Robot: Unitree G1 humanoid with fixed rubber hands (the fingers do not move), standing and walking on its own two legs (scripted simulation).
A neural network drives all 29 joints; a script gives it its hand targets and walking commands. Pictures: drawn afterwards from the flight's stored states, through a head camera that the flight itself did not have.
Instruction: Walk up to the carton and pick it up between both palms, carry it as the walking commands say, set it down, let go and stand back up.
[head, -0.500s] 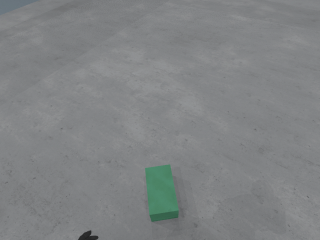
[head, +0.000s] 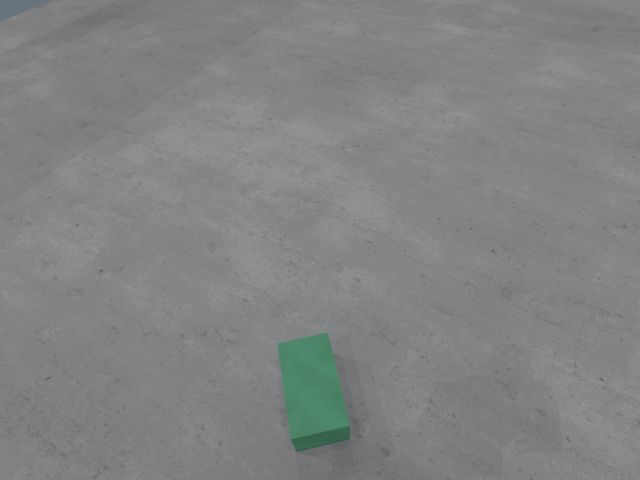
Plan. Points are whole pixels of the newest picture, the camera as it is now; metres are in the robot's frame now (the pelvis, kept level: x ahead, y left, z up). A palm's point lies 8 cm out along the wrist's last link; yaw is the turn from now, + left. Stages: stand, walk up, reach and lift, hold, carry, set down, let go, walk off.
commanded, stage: walk up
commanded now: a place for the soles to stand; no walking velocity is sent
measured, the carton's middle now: (312, 390) +0.45 +0.08 -0.69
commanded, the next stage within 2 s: reach and lift in 0.96 s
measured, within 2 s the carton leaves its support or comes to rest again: neither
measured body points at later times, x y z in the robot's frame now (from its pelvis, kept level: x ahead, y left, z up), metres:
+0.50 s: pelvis +0.01 +0.00 +0.00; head +0.03 -0.01 +0.45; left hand +0.10 +0.26 -0.13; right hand +0.05 -0.27 -0.14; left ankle -0.04 +0.13 -0.73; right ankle +0.01 -0.11 -0.73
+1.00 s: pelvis +0.01 +0.00 +0.00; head +0.03 -0.01 +0.45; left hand +0.11 +0.26 -0.12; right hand +0.05 -0.27 -0.14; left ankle -0.03 +0.14 -0.73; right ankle +0.01 -0.11 -0.73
